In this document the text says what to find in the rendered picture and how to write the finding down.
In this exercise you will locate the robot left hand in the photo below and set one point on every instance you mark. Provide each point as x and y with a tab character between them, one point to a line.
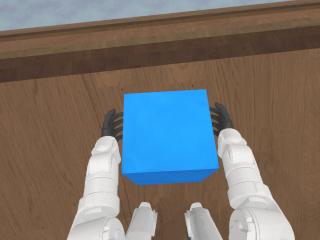
109	125

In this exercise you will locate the carton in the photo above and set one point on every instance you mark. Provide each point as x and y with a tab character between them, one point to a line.
168	137

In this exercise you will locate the robot left forearm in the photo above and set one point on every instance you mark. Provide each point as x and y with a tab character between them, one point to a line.
100	198

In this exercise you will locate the robot left upper arm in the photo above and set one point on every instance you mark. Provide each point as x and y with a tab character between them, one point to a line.
104	228

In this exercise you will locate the left robot thigh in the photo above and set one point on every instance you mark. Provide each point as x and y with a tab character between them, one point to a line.
142	225

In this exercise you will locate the robot right hand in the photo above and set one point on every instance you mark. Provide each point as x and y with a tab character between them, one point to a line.
223	118

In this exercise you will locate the robot right forearm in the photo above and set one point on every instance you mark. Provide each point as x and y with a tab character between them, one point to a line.
246	187

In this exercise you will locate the robot right upper arm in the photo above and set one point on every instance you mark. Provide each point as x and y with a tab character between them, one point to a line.
250	223

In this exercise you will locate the left robot shin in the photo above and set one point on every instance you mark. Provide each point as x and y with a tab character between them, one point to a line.
144	204

